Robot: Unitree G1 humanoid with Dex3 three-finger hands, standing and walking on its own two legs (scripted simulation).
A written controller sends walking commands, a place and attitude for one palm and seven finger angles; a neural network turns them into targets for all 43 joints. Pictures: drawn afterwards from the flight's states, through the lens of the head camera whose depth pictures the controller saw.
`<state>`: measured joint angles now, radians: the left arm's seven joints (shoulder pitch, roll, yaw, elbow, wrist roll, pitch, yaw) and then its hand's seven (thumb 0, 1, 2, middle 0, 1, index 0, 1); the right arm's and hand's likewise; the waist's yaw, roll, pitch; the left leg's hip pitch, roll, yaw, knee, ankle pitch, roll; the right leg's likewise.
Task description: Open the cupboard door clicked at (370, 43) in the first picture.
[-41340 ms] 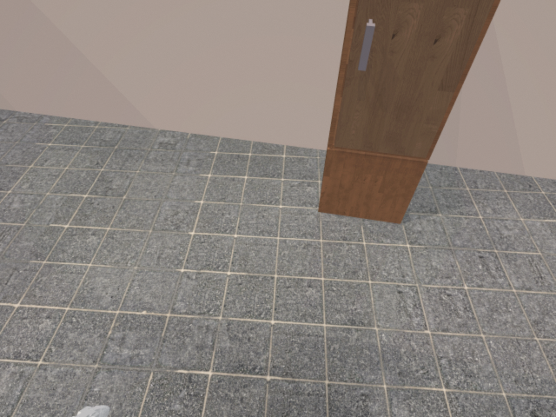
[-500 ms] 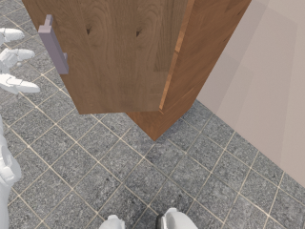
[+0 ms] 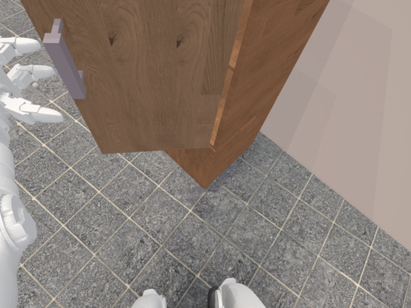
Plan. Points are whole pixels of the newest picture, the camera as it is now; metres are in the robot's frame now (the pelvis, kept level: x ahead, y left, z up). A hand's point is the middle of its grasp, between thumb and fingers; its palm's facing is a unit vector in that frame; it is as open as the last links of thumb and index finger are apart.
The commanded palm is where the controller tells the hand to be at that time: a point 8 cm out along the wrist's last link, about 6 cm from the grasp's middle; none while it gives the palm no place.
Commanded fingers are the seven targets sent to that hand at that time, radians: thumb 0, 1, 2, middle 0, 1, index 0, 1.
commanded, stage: slide the fingers in behind the handle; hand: left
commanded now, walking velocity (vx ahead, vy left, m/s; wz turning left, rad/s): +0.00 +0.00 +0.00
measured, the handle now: (69, 61) +0.55 +0.22 +0.10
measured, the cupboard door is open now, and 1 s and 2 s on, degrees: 51 51 51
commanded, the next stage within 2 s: close the thumb around the handle in 1.20 s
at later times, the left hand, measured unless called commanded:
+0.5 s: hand (58, 83) +0.50 +0.23 +0.10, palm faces +0.02 -1.00 +0.01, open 14.0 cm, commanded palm +0.48 +0.27 +0.10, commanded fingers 0.00 -0.50 0.30 -0.30 -1.20 -0.30 -1.20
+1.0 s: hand (75, 84) +0.50 +0.20 +0.10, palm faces +0.05 -1.00 -0.01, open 14.0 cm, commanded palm +0.48 +0.25 +0.10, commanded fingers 0.00 -0.50 0.30 -0.30 -1.20 -0.30 -1.20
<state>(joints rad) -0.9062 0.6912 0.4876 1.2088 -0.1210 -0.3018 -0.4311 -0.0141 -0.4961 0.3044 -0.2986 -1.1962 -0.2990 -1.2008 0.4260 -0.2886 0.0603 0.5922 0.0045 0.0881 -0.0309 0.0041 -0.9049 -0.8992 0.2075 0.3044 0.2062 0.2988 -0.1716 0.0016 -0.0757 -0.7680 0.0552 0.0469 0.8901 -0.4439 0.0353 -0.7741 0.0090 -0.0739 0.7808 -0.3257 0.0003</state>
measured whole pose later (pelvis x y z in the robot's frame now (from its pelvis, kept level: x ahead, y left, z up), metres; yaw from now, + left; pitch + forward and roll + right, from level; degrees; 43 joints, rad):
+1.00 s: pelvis +0.00 -0.01 +0.00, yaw +0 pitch +17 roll -2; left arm -0.89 0.54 0.42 1.18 -0.10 -0.33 -0.27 -0.01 -0.50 0.30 -0.30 -1.20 -0.30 -1.20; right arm 0.41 -0.27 0.04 0.61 0.00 0.06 -0.01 0.00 -0.91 -0.90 0.21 0.30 0.21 0.30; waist -0.16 0.02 -0.08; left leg -0.73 0.05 0.05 0.86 -0.43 0.02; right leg -0.75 0.01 -0.07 0.79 -0.34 -0.01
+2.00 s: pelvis +0.01 +0.00 +0.00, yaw +0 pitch +17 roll -2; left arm -0.87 0.50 0.41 1.14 -0.10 -0.34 -0.25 0.01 0.70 0.81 -0.36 -1.34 -0.37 -1.34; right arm 0.42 -0.27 0.04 0.61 -0.01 0.06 0.00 0.00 -0.91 -0.90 0.21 0.30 0.21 0.30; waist -0.15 0.02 -0.09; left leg -0.72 0.05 0.06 0.86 -0.44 0.03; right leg -0.74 0.01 -0.06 0.79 -0.34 0.00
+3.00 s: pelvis +0.02 -0.03 +0.03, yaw +2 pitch +5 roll +0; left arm -0.01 -0.07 -0.05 0.10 0.01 -0.06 0.48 0.02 0.66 0.74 -0.31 -1.27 -0.32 -1.31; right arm 0.18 -0.18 0.02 0.54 -0.05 0.08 0.00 0.01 -0.91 -0.90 0.21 0.30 0.20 0.30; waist -0.01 0.03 -0.09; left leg -0.36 0.03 0.04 0.67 -0.39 -0.01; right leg -0.42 0.00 -0.08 0.67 -0.35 -0.04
